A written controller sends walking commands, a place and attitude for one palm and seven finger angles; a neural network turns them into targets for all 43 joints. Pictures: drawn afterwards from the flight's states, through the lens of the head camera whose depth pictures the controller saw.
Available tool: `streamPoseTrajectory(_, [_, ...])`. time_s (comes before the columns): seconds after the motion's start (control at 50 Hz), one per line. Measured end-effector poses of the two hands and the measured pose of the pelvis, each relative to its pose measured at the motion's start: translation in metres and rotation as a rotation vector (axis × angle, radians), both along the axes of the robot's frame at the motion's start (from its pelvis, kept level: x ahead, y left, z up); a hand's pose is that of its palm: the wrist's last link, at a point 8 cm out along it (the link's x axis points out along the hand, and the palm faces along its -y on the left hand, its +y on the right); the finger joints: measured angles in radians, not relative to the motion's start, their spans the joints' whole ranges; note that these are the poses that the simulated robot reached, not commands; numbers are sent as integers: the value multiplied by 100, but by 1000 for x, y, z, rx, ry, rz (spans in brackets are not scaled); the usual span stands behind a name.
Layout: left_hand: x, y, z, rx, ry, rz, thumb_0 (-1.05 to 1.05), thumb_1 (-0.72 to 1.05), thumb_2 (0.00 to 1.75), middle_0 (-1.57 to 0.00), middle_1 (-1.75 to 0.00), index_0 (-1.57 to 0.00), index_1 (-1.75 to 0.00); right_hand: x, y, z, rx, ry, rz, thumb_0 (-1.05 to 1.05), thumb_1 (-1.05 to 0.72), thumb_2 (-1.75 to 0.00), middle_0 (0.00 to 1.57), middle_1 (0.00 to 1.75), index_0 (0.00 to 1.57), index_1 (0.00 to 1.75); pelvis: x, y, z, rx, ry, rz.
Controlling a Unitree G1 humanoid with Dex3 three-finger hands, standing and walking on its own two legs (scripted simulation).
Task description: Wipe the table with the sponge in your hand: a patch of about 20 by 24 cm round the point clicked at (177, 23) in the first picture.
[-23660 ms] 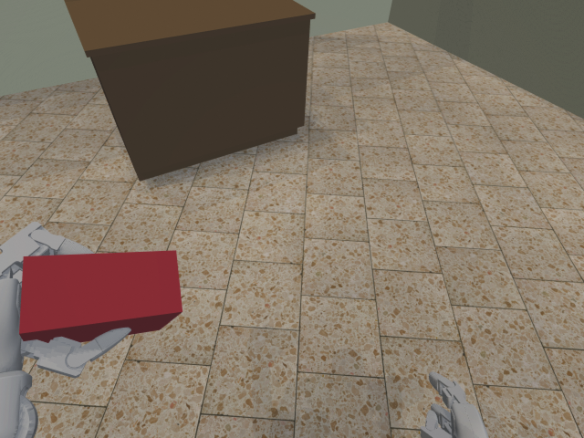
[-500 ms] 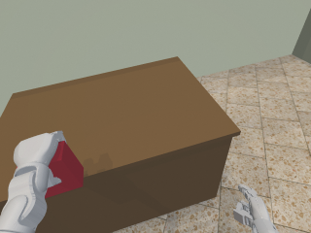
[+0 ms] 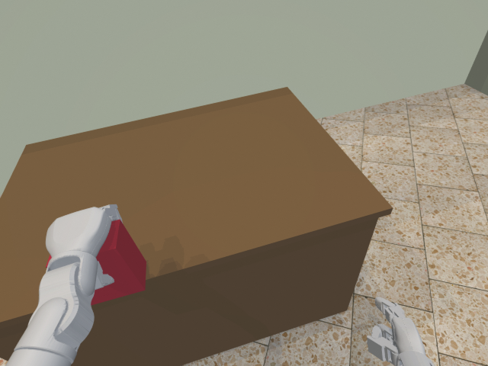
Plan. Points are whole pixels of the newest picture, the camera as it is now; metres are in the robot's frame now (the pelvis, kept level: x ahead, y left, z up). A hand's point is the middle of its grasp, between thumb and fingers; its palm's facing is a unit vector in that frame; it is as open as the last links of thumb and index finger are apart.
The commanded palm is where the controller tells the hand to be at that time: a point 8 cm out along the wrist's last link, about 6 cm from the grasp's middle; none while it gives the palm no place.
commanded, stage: move the sponge above the wiping area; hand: left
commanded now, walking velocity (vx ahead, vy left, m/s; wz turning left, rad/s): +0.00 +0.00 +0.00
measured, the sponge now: (108, 270) +0.25 +0.30 +0.02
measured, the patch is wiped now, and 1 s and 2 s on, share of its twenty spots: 0.00 0.00 0.00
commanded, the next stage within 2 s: none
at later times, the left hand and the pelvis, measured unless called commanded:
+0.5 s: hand (94, 245) +0.27 +0.32 +0.06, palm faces -0.09 -0.07 -0.99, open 10.0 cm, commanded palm +0.26 +0.32 +0.13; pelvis +0.01 +0.00 +0.00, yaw +1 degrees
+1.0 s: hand (92, 234) +0.30 +0.35 +0.05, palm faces -0.12 -0.02 -0.99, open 10.0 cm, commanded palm +0.29 +0.35 +0.11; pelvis +0.01 +0.00 +0.00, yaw +1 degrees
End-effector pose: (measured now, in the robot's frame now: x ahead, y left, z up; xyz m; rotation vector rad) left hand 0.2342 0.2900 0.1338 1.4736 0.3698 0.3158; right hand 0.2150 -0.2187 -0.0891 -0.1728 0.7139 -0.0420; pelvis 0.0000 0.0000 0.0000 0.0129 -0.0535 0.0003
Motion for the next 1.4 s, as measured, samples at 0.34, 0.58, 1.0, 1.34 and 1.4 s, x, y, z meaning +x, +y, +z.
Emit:
streamPoseTrajectory(0.34, [22, 22, 3, 29, -13, 45, 0, -49, 105, -72, -132, -76, -132, 13, 16, 0, 13, 34, 26, 1, -90, -89, 20, 30, 20, 30, 11, 5, 1, -8, 27, 5])
streamPoseTrajectory(0.58, [29, 29, -15, 33, 45, -43, -1, -49, 105, -72, -132, -76, -132, -2, -4, -8, -54, 93, -7, 1, -90, -89, 20, 30, 20, 30, 15, 4, 0, -12, 45, 9])
streamPoseTrajectory(1.0, [56, 53, -29, 56, 97, -48, -1, -49, 105, -72, -132, -76, -132, -34, -18, -20, -79, 171, -71, 1, -90, -89, 20, 30, 20, 30, 10, 4, -2, -17, 91, 19])
streamPoseTrajectory(1.34, [69, 65, -34, 34, 99, 5, 0, -49, 105, -72, -132, -76, -132, -57, -21, -32, -55, 256, -133, 1, -90, -89, 20, 30, 20, 30, 21, 14, -3, -21, 123, 3])
streamPoseTrajectory(1.4, [63, 65, -37, 31, 90, -12, 0, -49, 105, -72, -132, -76, -132, -50, -19, -28, -66, 241, -123, 1, -90, -89, 20, 30, 20, 30, 23, 15, -3, -22, 116, 6])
